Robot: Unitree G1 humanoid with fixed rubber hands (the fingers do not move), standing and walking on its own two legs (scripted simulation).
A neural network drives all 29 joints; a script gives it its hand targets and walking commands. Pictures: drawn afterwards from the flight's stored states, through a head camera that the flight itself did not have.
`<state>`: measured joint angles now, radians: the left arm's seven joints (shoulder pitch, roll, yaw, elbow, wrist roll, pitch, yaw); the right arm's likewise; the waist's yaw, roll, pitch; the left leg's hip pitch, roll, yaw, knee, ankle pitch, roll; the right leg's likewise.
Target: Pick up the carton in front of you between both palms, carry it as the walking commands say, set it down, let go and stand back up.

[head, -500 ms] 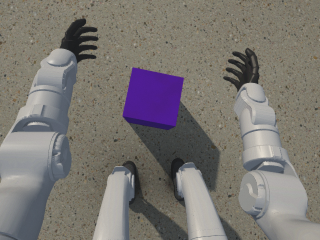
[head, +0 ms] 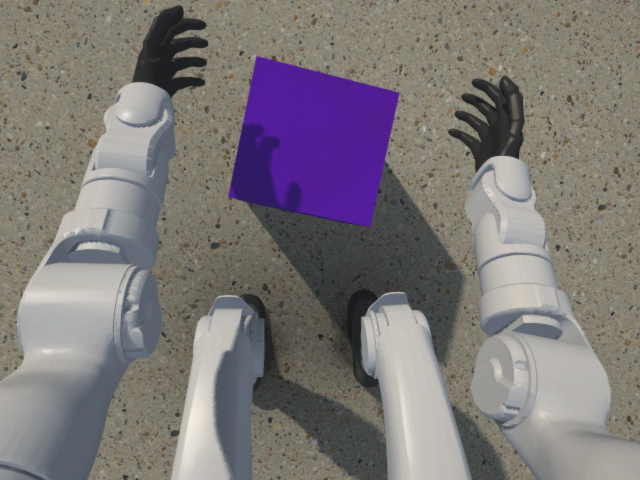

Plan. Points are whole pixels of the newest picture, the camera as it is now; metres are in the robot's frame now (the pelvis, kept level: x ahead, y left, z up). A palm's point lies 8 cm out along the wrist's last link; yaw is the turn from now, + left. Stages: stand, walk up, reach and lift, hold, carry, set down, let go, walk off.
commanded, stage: reach and lift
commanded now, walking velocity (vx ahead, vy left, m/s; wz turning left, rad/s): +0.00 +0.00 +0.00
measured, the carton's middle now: (309, 156) +0.49 +0.01 -0.41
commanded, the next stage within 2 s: none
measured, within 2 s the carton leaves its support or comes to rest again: leaves its support in 1.28 s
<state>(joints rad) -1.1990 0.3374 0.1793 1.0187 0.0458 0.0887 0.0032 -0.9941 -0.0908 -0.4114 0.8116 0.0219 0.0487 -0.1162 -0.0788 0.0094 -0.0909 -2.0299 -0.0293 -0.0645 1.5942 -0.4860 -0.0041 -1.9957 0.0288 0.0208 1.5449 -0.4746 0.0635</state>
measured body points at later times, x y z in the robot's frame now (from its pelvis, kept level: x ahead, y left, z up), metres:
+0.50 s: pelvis -0.05 -0.01 -0.15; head +0.33 +0.02 +0.09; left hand +0.53 +0.19 -0.35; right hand +0.48 -0.19 -0.34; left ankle +0.07 +0.12 -0.50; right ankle +0.08 -0.14 -0.50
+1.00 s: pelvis -0.04 +0.00 -0.16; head +0.33 +0.03 +0.09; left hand +0.53 +0.16 -0.35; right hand +0.49 -0.16 -0.34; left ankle +0.07 +0.12 -0.50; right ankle +0.08 -0.14 -0.50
